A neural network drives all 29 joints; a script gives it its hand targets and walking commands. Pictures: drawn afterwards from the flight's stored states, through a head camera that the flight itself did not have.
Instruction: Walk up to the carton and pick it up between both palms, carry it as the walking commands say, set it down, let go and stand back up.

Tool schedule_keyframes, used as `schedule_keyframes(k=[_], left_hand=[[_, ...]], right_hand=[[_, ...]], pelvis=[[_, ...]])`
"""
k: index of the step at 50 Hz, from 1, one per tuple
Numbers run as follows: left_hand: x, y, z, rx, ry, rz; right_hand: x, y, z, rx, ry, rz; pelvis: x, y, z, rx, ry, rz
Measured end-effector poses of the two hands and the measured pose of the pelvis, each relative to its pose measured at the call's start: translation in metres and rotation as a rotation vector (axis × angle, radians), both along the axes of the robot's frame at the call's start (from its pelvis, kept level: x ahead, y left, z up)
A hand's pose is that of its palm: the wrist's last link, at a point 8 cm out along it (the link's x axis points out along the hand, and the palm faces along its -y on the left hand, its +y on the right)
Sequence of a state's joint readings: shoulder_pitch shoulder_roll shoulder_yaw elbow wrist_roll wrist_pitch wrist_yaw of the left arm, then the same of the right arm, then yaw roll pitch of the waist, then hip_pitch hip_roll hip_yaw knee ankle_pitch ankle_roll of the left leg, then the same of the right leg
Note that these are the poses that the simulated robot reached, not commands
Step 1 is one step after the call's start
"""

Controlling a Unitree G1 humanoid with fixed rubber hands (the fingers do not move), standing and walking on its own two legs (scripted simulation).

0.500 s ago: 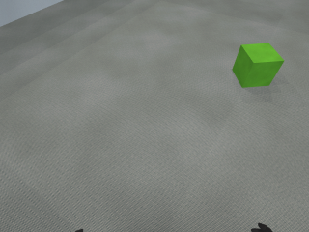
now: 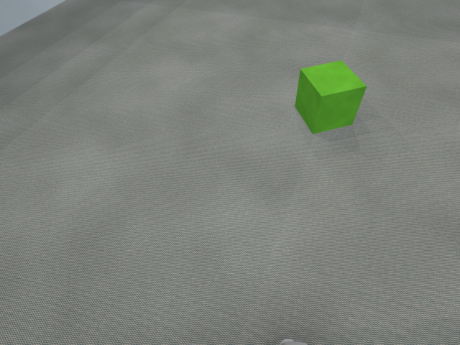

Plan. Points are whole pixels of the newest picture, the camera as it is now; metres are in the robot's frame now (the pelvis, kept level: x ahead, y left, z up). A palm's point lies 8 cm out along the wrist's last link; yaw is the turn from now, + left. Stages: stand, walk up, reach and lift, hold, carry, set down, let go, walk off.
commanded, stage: walk up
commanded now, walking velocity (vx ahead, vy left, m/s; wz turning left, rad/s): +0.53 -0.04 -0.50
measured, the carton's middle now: (326, 97) +1.50 -0.51 -0.62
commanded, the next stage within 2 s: none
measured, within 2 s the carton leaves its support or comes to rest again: neither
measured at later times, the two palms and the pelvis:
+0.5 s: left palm (143, 249) +0.34 +0.24 -0.12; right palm (395, 289) +0.24 -0.28 -0.10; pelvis +0.23 +0.00 +0.01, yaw -13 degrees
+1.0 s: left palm (197, 182) +0.51 +0.12 -0.11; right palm (407, 197) +0.45 -0.38 -0.11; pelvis +0.42 -0.10 +0.02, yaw -15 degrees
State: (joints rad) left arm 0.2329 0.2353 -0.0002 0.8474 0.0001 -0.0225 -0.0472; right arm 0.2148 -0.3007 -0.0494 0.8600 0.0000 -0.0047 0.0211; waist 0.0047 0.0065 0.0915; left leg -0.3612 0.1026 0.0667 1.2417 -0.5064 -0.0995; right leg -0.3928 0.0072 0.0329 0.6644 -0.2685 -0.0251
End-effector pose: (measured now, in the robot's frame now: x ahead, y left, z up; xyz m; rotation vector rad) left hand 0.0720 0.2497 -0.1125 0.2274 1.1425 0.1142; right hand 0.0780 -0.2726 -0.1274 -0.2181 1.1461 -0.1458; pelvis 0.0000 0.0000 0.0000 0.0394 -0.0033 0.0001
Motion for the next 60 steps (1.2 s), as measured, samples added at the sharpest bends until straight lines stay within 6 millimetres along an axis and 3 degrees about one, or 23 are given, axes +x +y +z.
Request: schedule_keyframes(k=[4,8,14,18,20,23,29,32,34,36,38,43,48,55,60], left_hand=[[0.009,-0.003,0.015,0.034,0.052,0.005],[0.033,-0.005,0.021,0.036,0.078,0.005],[0.088,0.001,0.017,0.024,0.108,-0.020],[0.137,0.009,0.000,0.007,0.127,-0.065],[0.168,0.008,-0.007,0.003,0.133,-0.117],[0.223,-0.002,-0.007,-0.006,0.101,-0.173],[0.340,-0.047,0.000,-0.052,-0.030,-0.262],[0.382,-0.072,0.000,-0.054,-0.078,-0.282],[0.404,-0.087,-0.006,-0.040,-0.094,-0.285],[0.416,-0.103,-0.013,-0.030,-0.094,-0.282],[0.416,-0.114,-0.012,-0.027,-0.062,-0.263],[0.409,-0.122,0.004,-0.001,0.040,-0.215],[0.424,-0.125,0.009,-0.002,0.095,-0.198],[0.480,-0.123,-0.004,-0.043,0.127,-0.200],[0.538,-0.120,-0.019,-0.061,0.135,-0.250]], right_hand=[[0.066,-0.002,0.017,0.027,-0.107,0.010],[0.112,-0.003,0.027,0.033,-0.144,0.011],[0.160,0.002,0.029,0.023,-0.126,-0.011],[0.190,0.008,0.024,-0.006,-0.131,-0.049],[0.193,0.007,0.025,-0.025,-0.138,-0.103],[0.177,-0.001,0.028,-0.051,-0.096,-0.188],[0.141,-0.014,0.017,-0.041,0.092,-0.309],[0.147,-0.028,0.003,-0.014,0.153,-0.340],[0.163,-0.043,-0.011,0.006,0.159,-0.345],[0.188,-0.061,-0.025,0.020,0.138,-0.344],[0.220,-0.073,-0.025,0.035,0.097,-0.335],[0.301,-0.091,-0.001,0.056,-0.024,-0.286],[0.353,-0.105,0.017,0.039,-0.061,-0.276],[0.411,-0.102,0.026,0.000,-0.035,-0.268],[0.449,-0.092,0.029,-0.026,-0.060,-0.303]], pelvis=[[0.031,-0.008,0.013,0.001,-0.006,-0.021],[0.063,-0.010,0.019,0.004,-0.006,-0.037],[0.120,-0.001,0.020,-0.002,0.040,-0.067],[0.161,0.011,0.010,-0.013,0.063,-0.110],[0.180,0.011,0.007,0.002,0.063,-0.158],[0.209,0.007,0.009,0.001,0.058,-0.209],[0.264,-0.017,0.008,-0.018,0.030,-0.245],[0.293,-0.039,0.001,-0.023,0.015,-0.250],[0.312,-0.057,-0.010,-0.013,0.004,-0.253],[0.328,-0.073,-0.019,-0.011,-0.013,-0.256],[0.340,-0.082,-0.015,-0.006,-0.018,-0.255],[0.372,-0.096,0.008,-0.004,-0.030,-0.254],[0.408,-0.104,0.019,-0.009,-0.028,-0.256],[0.470,-0.097,0.018,-0.038,0.011,-0.257],[0.517,-0.091,0.012,-0.047,0.017,-0.299]])
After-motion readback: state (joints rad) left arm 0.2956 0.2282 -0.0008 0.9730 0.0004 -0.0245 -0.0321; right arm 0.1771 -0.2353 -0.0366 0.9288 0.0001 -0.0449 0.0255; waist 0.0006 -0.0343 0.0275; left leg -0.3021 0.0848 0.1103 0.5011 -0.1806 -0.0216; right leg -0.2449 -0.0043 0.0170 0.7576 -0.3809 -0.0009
